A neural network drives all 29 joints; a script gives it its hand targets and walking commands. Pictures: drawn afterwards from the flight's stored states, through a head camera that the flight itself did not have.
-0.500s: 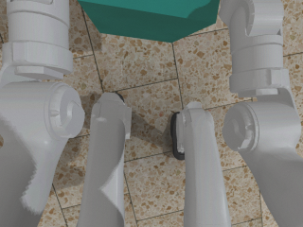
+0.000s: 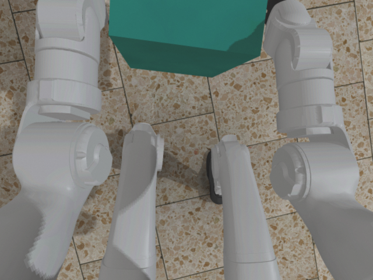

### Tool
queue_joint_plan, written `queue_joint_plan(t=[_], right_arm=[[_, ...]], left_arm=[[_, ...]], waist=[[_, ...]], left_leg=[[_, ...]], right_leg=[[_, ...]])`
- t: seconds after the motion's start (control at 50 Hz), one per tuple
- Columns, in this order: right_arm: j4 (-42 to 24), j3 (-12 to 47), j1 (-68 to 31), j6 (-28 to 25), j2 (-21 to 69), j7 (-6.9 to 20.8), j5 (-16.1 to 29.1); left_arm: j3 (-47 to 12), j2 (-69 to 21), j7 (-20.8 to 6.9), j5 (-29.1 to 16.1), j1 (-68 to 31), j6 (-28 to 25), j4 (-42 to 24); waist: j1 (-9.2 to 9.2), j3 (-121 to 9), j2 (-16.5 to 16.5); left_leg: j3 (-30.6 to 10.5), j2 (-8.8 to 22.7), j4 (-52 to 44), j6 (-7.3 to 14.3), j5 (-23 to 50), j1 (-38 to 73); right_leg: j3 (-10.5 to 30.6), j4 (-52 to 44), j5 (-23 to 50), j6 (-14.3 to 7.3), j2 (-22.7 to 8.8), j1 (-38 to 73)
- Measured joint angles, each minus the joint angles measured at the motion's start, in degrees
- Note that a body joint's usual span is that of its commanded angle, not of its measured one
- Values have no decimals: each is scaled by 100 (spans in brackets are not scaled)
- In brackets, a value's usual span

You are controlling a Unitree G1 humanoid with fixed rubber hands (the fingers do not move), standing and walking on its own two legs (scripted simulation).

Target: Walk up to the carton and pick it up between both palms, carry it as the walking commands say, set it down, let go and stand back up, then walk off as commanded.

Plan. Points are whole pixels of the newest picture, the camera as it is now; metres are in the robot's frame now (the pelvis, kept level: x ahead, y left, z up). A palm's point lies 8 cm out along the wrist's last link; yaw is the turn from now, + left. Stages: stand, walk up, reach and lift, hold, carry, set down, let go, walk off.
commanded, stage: reach and lift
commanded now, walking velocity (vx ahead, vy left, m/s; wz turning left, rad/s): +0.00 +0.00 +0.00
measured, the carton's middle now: out of the picture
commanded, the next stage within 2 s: none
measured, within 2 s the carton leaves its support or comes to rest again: neither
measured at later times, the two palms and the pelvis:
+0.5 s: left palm out of the picture +0.52 +0.18 +0.02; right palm (308, 0) +0.52 -0.10 +0.01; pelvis +0.00 +0.00 +0.05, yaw +1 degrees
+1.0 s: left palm out of the picture +0.49 +0.17 +0.09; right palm out of the picture +0.49 -0.11 +0.08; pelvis +0.01 +0.00 +0.11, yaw +3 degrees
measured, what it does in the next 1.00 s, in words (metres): rises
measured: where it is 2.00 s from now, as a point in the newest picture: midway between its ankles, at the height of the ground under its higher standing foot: (180, 176)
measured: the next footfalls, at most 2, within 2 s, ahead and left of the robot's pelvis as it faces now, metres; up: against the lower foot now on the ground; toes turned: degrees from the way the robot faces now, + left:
none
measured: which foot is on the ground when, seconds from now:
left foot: down 0.00-1.00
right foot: down 0.00-1.00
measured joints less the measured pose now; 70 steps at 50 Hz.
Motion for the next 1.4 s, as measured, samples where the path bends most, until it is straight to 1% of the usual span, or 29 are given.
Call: queue_joint_plan(t=[0.26, 0.34, 0.66, 0.78, 0.92, 1.06, 1.16, 1.2, 1.26, 1.32, 1.4], right_arm=[[-51, 0, 385, -27, 67, 45, -13], [-91, 0, 502, -52, 112, 45, -13], [-90, 0, 907, -107, 240, 66, -60], [-102, 0, 1177, -147, 317, 86, -68], [-100, 0, 1394, -170, 371, 102, -72], [-67, 0, 1829, -259, 511, 149, -172], [-56, 0, 2229, -264, 607, 196, -231], [58, -24, 2387, -309, 690, 238, -320], [329, -208, 2667, -397, 886, 377, -611], [455, -297, 3035, -389, 1009, 469, -789], [576, -516, 3206, -384, 1170, 562, -1073]], left_arm=[[0, -186, 43, 19, 423, -62, -82], [-4, -239, 45, 16, 607, -67, -212], [-3, -366, 47, 42, 974, -78, -215], [-154, -423, 66, 42, 1296, -80, -305], [-171, -495, 82, 43, 1496, -83, -308], [-171, -638, 83, 115, 1891, -102, -307], [-153, -817, 81, 225, 2326, -155, -307], [-65, -900, 76, 281, 2538, -156, -305], [235, -1123, 11, 538, 2939, -155, -288], [410, -1362, -30, 794, 3410, -169, -289], [684, -1533, -130, 1060, 3689, -183, -290]], waist=[[-49, -7, 28], [-71, -5, 5], [-119, -13, 4], [-151, -13, 14], [-205, -27, 12], [-279, -444, -1], [-313, -1016, -23], [-337, -1362, -42], [-377, -2066, -94], [-373, -2820, -122], [-382, -3183, -134]], left_leg=[[-14, 0, -539, 0, 88, 751], [-14, 0, -691, 0, 117, 984], [-43, 0, -1460, 0, 292, 1937], [-60, 0, -1790, 0, 358, 2361], [-67, 0, -2197, 0, 443, 2913], [-74, 0, -2631, 0, 569, 3176], [-75, 1, -2932, 0, 635, 3247], [-75, 0, -3052, 0, 646, 3249], [-75, 0, -3265, 0, 643, 3250], [-75, 5, -3535, 0, 643, 3318], [-75, 8, -3867, 0, 634, 3725]], right_leg=[[14, -557, 122, -39, -13, 737], [19, -714, 161, -43, -25, 968], [27, -1558, 392, -64, -66, 1938], [18, -1909, 476, -91, -94, 2367], [18, -2308, 572, -126, -132, 2907], [20, -2718, 699, -156, -170, 3150], [27, -3013, 773, -171, -196, 3211], [32, -3137, 791, -179, -206, 3212], [38, -3357, 797, -202, -225, 3214], [42, -3655, 817, -225, -250, 3292], [44, -4031, 832, -254, -284, 3720]])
